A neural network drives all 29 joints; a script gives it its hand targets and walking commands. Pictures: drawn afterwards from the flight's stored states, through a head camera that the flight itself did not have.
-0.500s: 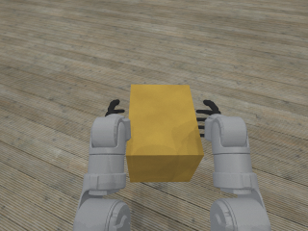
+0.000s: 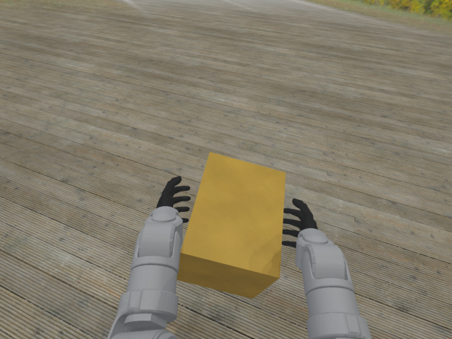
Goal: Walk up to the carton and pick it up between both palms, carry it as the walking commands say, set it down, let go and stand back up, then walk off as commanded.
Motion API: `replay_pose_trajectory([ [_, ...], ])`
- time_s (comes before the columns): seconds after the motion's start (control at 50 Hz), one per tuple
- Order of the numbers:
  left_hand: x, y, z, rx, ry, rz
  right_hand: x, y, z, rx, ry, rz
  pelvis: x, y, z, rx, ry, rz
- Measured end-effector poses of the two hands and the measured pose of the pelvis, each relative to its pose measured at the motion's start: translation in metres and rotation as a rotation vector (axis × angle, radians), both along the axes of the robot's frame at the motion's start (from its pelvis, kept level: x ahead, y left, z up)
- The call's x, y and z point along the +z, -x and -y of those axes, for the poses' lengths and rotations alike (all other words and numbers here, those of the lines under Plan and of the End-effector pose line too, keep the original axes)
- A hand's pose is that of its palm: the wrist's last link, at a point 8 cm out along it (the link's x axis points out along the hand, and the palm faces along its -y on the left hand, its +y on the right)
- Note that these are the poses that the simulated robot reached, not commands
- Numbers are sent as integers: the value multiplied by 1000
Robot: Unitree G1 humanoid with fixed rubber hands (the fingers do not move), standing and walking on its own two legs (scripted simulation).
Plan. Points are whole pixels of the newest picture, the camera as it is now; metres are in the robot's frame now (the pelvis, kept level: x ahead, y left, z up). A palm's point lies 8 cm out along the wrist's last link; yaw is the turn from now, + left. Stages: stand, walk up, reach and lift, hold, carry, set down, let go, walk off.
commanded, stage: hold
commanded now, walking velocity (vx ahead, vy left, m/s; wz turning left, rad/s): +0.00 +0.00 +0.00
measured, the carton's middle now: (231, 225) +0.38 -0.01 -0.01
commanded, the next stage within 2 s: set down in 0.16 s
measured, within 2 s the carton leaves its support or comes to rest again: neither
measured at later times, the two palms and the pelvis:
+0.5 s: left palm (162, 232) +0.32 +0.13 +0.05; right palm (296, 258) +0.29 -0.13 +0.02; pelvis -0.01 +0.02 -0.01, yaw -1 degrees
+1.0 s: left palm (172, 258) +0.35 +0.12 -0.08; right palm (288, 269) +0.32 -0.14 -0.08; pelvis +0.02 +0.02 -0.01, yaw -2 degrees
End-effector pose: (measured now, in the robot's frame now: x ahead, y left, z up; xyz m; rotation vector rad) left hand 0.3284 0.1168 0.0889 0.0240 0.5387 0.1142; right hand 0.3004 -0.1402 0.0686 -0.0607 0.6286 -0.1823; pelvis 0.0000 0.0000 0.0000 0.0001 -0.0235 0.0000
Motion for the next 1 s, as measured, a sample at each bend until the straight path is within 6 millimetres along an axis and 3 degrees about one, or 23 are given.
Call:
replay_pose_trajectory([
  [0.12, -32, 22, -8, 54, -28, -129, -31, 21, -11, 7, -29, -136, -1, 10, -6, -1, 6, 23],
  [0.18, -30, 25, -5, 48, -80, -114, -33, 27, -11, -6, -20, -136, -1, 15, -8, -1, 9, 30],
  [0.3, -17, 10, -5, 58, -25, -93, -22, 17, -12, -27, -11, -111, -3, 19, -12, -18, 16, 48],
  [0.46, -39, 9, -11, 21, -38, -147, -44, 16, -14, -24, -50, -142, -5, 14, -21, -25, 24, 54],
  [0.58, -54, -1, -13, -19, -13, -149, -54, 0, -10, -28, -53, -116, -6, 10, -26, -24, 30, 52],
  [0.82, -115, -19, -7, -55, -21, -206, -97, -27, -3, -29, -13, -139, -7, -15, -22, -23, 26, -16],
  [1.0, -167, -17, -3, -99, -114, -199, -150, -24, 0, -37, -17, -124, -14, -19, -20, -25, 23, -181],
])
